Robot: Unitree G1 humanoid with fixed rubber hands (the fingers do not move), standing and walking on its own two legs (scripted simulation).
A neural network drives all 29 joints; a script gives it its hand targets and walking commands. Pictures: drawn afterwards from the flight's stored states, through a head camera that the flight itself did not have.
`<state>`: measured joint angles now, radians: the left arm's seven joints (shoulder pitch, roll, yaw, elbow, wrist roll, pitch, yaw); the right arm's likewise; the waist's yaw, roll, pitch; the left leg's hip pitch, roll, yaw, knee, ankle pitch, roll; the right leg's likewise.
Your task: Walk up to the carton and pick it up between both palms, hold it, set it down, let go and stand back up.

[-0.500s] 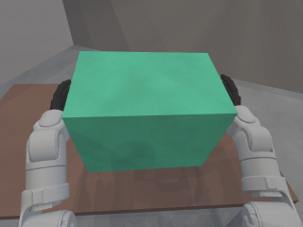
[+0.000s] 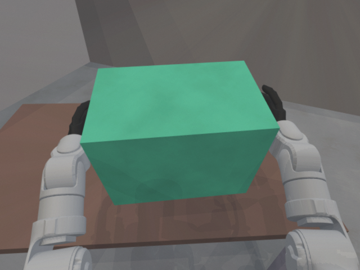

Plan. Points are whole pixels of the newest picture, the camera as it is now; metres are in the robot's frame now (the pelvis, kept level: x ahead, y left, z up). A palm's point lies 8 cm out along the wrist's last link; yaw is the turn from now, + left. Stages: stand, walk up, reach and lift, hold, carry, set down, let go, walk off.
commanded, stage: hold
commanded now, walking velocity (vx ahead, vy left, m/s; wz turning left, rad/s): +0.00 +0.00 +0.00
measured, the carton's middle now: (177, 135) +0.39 -0.01 +0.15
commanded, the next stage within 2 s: none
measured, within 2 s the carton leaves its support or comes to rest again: neither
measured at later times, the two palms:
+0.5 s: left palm (78, 123) +0.39 +0.20 +0.19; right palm (265, 116) +0.40 -0.21 +0.19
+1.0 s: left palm (78, 141) +0.36 +0.20 +0.17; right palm (271, 125) +0.37 -0.21 +0.19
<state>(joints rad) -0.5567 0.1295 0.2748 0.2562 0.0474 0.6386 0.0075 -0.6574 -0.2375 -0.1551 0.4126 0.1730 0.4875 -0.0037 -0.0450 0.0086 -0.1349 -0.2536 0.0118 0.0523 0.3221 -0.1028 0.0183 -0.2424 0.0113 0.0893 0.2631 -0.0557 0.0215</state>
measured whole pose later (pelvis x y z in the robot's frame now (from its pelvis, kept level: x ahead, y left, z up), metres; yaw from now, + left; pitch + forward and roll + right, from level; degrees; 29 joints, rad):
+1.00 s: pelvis +0.00 +0.00 +0.00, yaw +0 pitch +2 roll +0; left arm -0.54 0.13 0.28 0.24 0.05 0.66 0.00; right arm -0.64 -0.24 -0.14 0.41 0.18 0.50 -0.01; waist -0.05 0.01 -0.14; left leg -0.25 0.01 0.05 0.32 -0.10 0.02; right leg -0.24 0.01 0.09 0.26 -0.06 0.02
